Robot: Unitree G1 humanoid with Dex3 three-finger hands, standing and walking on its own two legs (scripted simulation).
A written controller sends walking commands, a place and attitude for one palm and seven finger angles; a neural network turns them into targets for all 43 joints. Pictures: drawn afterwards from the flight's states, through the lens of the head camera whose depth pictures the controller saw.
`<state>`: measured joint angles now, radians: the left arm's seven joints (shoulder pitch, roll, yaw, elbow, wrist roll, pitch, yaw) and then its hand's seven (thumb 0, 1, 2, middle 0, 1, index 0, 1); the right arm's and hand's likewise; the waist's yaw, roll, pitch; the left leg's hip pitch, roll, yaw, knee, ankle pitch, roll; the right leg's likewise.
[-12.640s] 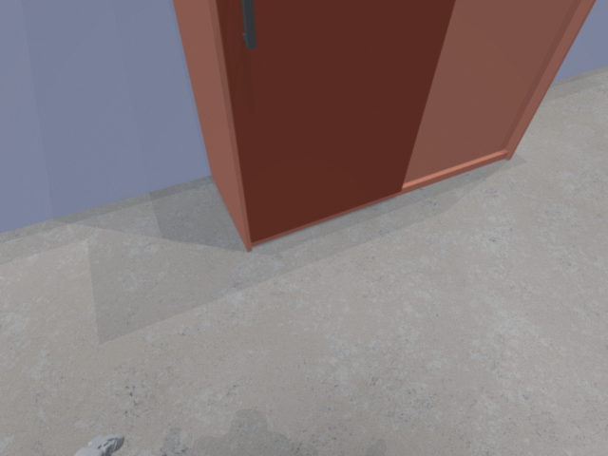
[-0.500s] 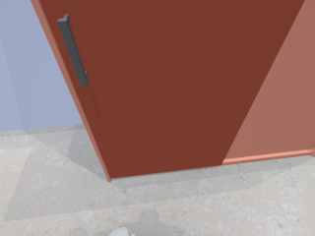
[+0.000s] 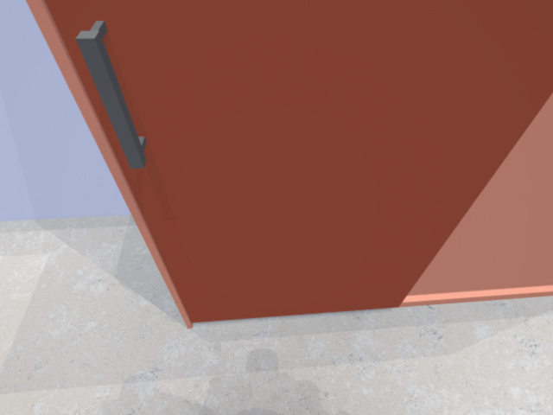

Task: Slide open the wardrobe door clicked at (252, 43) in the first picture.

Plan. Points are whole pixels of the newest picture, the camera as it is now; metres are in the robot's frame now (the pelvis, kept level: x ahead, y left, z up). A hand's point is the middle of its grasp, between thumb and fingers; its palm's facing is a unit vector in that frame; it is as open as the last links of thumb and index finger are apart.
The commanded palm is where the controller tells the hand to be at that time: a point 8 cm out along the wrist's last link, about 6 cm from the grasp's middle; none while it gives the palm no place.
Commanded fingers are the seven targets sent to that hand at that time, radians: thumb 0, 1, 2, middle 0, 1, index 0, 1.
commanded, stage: come to a stop and stand still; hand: left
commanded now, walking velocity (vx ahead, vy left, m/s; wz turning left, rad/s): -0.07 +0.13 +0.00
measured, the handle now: (120, 101) +0.48 +0.27 +0.20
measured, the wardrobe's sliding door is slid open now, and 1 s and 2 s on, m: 0.00 0.00 0.00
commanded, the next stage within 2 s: look again from close up in 1.80 s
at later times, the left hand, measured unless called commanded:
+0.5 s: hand out of the picture +0.00 +0.21 -0.17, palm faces +0.09 -0.98 -0.18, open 7.4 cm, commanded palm none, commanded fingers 0.00 0.90 0.90 -0.20 -0.30 -0.20 -0.30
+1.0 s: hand out of the picture -0.07 +0.16 -0.17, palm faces +0.04 -0.99 -0.14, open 7.3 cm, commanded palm none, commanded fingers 0.00 0.90 0.90 -0.20 -0.30 -0.20 -0.30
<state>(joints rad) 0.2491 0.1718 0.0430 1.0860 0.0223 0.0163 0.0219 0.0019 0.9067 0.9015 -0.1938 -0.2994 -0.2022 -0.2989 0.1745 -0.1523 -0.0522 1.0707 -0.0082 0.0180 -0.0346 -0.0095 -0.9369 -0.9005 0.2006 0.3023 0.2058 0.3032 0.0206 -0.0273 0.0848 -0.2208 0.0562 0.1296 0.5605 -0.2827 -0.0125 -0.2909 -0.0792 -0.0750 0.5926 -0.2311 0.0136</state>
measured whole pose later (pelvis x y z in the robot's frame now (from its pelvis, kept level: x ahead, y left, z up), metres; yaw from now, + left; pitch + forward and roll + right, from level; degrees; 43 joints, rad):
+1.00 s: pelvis -0.06 +0.00 +0.01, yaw +1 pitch -3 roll -1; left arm 0.33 0.12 -0.01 1.12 0.01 -0.01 0.04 0.01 0.91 0.90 -0.20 -0.30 -0.21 -0.30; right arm 0.29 -0.15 -0.01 1.08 -0.01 0.00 -0.03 0.01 -0.92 -0.90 0.20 0.30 0.20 0.30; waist -0.01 -0.01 0.00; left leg -0.20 0.04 0.05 0.53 -0.28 0.00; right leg -0.19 0.00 -0.08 0.50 -0.26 -0.03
